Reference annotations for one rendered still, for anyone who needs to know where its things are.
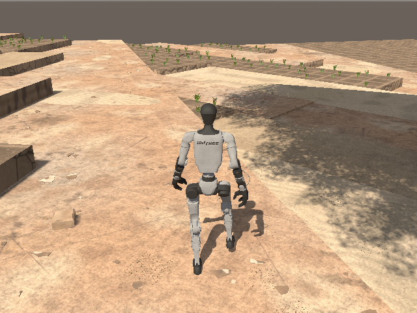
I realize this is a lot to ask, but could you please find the robot left upper arm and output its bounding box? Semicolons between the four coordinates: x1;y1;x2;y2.
178;131;195;166

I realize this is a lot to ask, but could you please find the humanoid robot head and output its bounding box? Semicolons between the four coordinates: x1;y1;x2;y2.
197;103;219;135

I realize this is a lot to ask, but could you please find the left robot forearm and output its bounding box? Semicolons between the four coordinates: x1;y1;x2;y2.
173;157;184;180

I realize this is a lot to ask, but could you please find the robot left hand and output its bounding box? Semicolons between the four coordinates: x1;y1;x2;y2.
172;177;187;190

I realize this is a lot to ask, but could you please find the robot right hand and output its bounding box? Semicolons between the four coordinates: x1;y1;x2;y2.
233;189;248;207

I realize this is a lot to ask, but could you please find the robot right upper arm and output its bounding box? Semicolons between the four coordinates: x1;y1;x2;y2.
222;132;238;169

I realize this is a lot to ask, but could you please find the right robot forearm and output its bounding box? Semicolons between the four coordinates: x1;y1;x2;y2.
233;159;247;191

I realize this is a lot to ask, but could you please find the humanoid robot torso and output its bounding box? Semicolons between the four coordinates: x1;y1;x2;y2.
194;129;224;196

